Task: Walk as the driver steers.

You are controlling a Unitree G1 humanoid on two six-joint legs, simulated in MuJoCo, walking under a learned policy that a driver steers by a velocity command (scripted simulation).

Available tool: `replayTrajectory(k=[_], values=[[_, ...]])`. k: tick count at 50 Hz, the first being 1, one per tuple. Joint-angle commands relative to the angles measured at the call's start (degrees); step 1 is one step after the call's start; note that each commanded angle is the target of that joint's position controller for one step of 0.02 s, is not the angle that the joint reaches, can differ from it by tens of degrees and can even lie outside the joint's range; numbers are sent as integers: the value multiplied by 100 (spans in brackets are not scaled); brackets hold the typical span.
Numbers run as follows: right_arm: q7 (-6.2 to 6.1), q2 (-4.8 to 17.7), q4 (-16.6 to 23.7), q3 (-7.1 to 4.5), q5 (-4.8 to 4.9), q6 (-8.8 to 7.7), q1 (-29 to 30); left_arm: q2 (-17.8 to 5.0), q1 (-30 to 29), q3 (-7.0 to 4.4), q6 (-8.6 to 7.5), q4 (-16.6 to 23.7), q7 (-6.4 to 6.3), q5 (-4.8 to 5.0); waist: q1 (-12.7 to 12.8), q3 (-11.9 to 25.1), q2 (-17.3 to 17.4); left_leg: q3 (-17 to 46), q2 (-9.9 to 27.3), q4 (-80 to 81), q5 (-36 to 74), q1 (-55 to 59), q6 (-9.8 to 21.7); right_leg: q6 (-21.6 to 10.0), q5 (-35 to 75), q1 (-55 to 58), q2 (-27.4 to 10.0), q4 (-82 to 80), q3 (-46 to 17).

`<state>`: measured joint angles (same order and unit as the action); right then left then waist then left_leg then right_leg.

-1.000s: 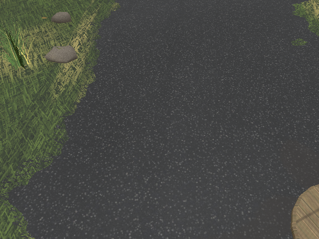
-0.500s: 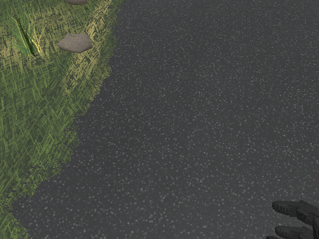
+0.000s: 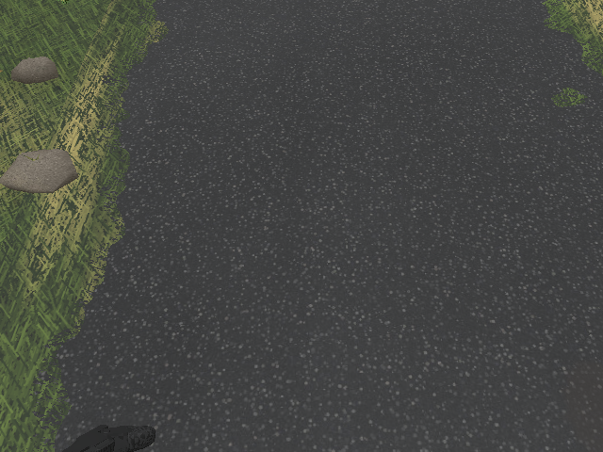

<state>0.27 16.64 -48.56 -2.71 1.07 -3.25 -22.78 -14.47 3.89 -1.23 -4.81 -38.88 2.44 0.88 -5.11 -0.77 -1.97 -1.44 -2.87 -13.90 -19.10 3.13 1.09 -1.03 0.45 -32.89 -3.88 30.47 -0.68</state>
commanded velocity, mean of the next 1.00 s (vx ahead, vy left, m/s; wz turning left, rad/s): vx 0.50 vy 0.00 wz -0.16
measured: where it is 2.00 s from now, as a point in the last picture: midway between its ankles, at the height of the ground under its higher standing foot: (355, 243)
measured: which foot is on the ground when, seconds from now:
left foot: down 0.00-0.06, up 0.08-0.58, down 0.60-1.00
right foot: up 0.00-0.02, down 0.04-0.60, up 0.62-1.00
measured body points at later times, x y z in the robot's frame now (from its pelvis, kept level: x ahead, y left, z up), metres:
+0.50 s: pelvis +0.27 -0.03 +0.01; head +0.30 -0.03 +0.46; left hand +0.28 +0.26 -0.12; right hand +0.49 -0.25 -0.09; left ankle +0.46 +0.12 -0.70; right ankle +0.16 -0.12 -0.73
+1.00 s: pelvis +0.54 +0.00 +0.01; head +0.56 -0.01 +0.46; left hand +0.76 +0.22 -0.09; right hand +0.52 -0.28 -0.12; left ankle +0.47 +0.11 -0.73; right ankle +0.68 -0.18 -0.68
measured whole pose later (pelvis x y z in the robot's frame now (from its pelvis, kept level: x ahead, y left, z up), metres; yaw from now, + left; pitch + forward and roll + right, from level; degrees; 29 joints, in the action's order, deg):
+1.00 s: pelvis +0.54 +0.00 +0.01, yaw -12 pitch +0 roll +3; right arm -0.2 15.5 -50.9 -3.8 -0.4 -5.0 -17.1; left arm -15.7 8.5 -3.4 -1.5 -43.2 1.5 1.2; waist -4.0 -1.9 -2.2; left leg -13.3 -2.0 -11.9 -15.0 2.6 1.5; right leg -0.8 1.3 -38.1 -6.7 41.8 -1.7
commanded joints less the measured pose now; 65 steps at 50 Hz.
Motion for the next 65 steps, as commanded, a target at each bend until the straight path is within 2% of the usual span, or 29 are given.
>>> replayTrajectory(k=[1, 2, 3, 4, 5, 6, 8, 12, 19, 24, 27, 29, 30, 31, 32, 33, 35, 37, 41, 51, 54, 56, 57, 58, 59, 60, 61, 62, 65], values=[[-52, 1082, 198, -264, 10, 51, 64, -801, 207, -279, -126, 354, 15, -8, 568, 132, 677, 651, 1582, -805, 3885, 76, 768, -322, -483, 800, 296, -341, 246], [-65, 941, 230, -202, -35, 67, 74, -1092, 1113, -424, -119, 99, -44, -23, 980, 786, 585, 402, 1273, -1927, 4215, -353, 594, -522, -350, 2184, 281, -290, 249], [-84, 578, 414, -47, -207, 42, 11, -1569, 2191, -534, -81, -70, -115, -83, 1299, 1782, -234, 124, 873, -3877, 2451, -1615, 363, -907, -46, 4029, -918, -36, -1120], [-28, -21, 449, 110, -92, -93, -759, -1829, 2283, -576, -72, -181, -62, -108, 833, 2343, -1734, 422, -151, -5539, -1298, -3821, 54, -1762, -1514, 5607, -1912, -869, -3890], [3, 666, 379, -31, 38, -197, -290, -1197, 2180, -425, -71, -111, -60, -48, 1104, 1942, -928, 997, 179, -6067, -1327, -4465, 107, -1547, -2226, 5350, -1768, -1251, -3934], [30, 883, 554, -104, 141, -257, 301, -1010, 1786, -352, -69, -79, -83, -44, 1059, 1132, -591, 821, 460, -6017, -774, -4728, 171, -1324, -1954, 4620, -1586, -1334, -3027], [-1, 737, 622, -102, -9, -253, 708, -822, 1176, -290, -64, -23, -68, -101, 738, 392, -15, 610, 894, -5407, 61, -4360, 97, -1213, -740, 3268, -1140, -1627, -1991], [-15, 424, 534, -74, -46, -46, 471, -794, 1062, -294, -188, -157, -62, -91, 395, 215, -184, 543, 1073, -4855, 574, -3858, -108, -1316, 175, 2468, -881, -2153, -1155], [59, 198, 893, 10, -71, -133, 1850, -1034, 1521, -344, -84, -517, -203, -36, 801, -226, -100, 272, 895, -2460, 2465, -3970, -208, -1067, 294, 2585, -583, -2401, -307], [209, 262, 1177, 11, -13, -212, 2564, -1140, 1945, -384, 55, -841, -245, 18, 975, -400, -116, 281, 736, -1691, 2272, -4124, -14, -1023, 385, 3456, -973, -2089, -408], [266, 428, 1186, -50, -33, -249, 2397, -1222, 1897, -426, 144, -920, -292, 38, 754, -227, -215, 211, 575, -1463, 1635, -3637, 204, -879, 1290, 3823, -1108, -1579, -507], [191, 794, 844, -259, -53, -269, 1146, -1194, 1711, -392, 204, -895, -307, 13, 54, 555, -186, -21, 312, -1244, 1654, -1736, 458, -663, 2526, 3446, -710, -138, -314], [116, 1194, 645, -382, -131, -258, 91, -916, 1717, -267, 191, -746, -312, -96, -328, 1459, 269, 879, 1210, -1550, 1859, 133, 789, -465, 1188, 2273, -363, 1498, -131], [105, 1608, 535, -477, -162, -217, -222, -158, 2536, -53, 81, -673, -265, -58, 64, 2246, 1789, 3492, 2613, -1091, 717, 2145, 1642, -74, -2746, -78, 675, 3528, -26], [96, 1003, 580, -329, -111, -206, -235, -750, 2234, -182, -8, -794, -249, 77, -214, 2184, 1336, 4053, 2612, -543, -63, 1935, 1559, -88, -3402, -665, 531, 4248, -810], [75, 778, 597, -250, -104, -214, 150, -1079, 1711, -298, -48, -618, -242, 213, -173, 1258, 1052, 3151, 2444, -381, -5, 1198, 1277, -128, -2940, -1007, 268, 4367, -772], [80, 470, 608, -167, -130, -247, 833, -973, 1280, -323, -16, -527, -290, 103, 166, 423, 642, 1970, 2024, -10, 810, -216, 1038, -69, -2075, -692, -180, 3868, -573], [92, 333, 559, -151, -192, -329, 1090, -764, 1557, -339, 142, -613, -288, 104, 451, 263, 821, 1287, 1798, 366, 1226, -905, 959, -17, -1676, -102, -372, 3641, -600], [49, 520, 347, -235, -196, -419, 1132, -538, 1315, -331, 334, -460, -308, 68, 554, -97, 581, 400, 1782, 710, 1949, -1194, 1023, 105, -1057, -451, -451, 3142, -639], [-89, 917, -15, -359, -58, -124, 530, -345, -284, -225, 253, 237, 25, 39, 22, -537, 355, -818, 1921, 494, 2702, 80, 794, -114, -42, -787, -242, 707, 153], [-122, 1103, -1, -419, 13, 8, 645, -526, -161, -319, 286, 386, 97, 37, 288, -279, 578, -1049, 1991, -291, 4723, 459, 619, -393, -814, -241, 122, 576, 536], [-160, 1218, 61, -451, 57, 99, 810, -872, 832, -528, 327, 203, 74, 56, 914, 336, 682, -1213, 1851, -1814, 6039, 283, 452, -689, -1139, 1129, 590, 447, 795], [-178, 1123, 102, -402, 51, 98, 862, -1219, 1816, -731, 354, -59, -13, 61, 1419, 826, 470, -1302, 1603, -3199, 5376, -526, 229, -926, -818, 2683, 730, 57, 590], [-159, 499, 297, -217, -181, 30, 612, -1805, 2232, -876, 404, -177, -143, 82, 1234, 1200, -759, -1281, 1017, -5176, 1577, -2562, -78, -1462, -894, 4399, -507, -88, -1511], [-80, 219, 551, -69, -149, -201, 471, -1976, 1986, -828, 285, 82, -92, 41, 867, 2053, -1216, 47, -60, -6595, -1631, -4243, -253, -2512, -1964, 5522, -1570, -1122, -4744], [4, 758, 663, -196, 78, -382, 1182, -1432, 1941, -675, 195, 85, -40, 19, 1215, 1727, -428, 718, 303, -6730, -1243, -4891, -128, -2169, -2014, 5375, -1487, -1484, -4327], [36, 775, 767, -188, 166, -484, 1421, -1224, 1731, -611, 129, 68, -38, 9, 1085, 1010, -297, 639, 547, -6348, -710, -5004, 16, -1928, -1650, 4651, -1273, -1474, -3432], [-11, 707, 673, -186, 51, -516, 1388, -1078, 1331, -565, 102, 112, -44, 19, 787, 608, 184, 634, 801, -5804, -293, -4664, 19, -1696, -1054, 3805, -980, -1471, -2770], [-24, 733, 602, -261, -142, -338, 1170, -866, 900, -479, 77, 287, -121, -56, 414, 368, 3, 606, 990, -4980, 247, -3823, -185, -1595, 190, 2625, -606, -1735, -2030]])
Velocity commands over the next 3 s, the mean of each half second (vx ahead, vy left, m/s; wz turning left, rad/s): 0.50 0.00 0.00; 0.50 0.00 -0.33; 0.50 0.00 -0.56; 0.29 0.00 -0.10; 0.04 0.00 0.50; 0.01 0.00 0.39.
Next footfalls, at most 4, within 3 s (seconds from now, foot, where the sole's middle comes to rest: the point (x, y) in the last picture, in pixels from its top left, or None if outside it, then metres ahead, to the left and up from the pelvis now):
0.04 right None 0.20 -0.13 -0.77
0.60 left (246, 441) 0.51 0.11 -0.77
1.14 right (358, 329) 0.75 -0.17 -0.77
1.64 left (319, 223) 1.10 -0.11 -0.77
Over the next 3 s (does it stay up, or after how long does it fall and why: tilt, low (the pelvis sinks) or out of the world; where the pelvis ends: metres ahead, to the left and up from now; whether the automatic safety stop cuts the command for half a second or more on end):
stays up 1.03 -0.18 0.00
